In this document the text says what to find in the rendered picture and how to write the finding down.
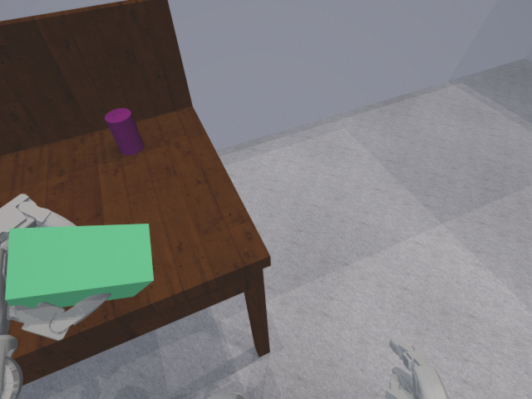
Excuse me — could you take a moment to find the sponge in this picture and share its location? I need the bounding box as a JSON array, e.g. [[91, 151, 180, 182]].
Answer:
[[5, 224, 154, 308]]

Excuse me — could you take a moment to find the table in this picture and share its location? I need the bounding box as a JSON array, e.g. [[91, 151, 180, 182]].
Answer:
[[0, 0, 271, 385]]

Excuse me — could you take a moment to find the left robot forearm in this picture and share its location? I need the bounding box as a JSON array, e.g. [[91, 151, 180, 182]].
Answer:
[[0, 335, 23, 399]]

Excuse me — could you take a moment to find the left robot hand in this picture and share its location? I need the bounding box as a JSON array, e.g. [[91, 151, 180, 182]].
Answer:
[[0, 194, 111, 341]]

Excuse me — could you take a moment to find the right robot hand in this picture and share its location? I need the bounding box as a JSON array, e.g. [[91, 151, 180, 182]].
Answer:
[[386, 338, 449, 399]]

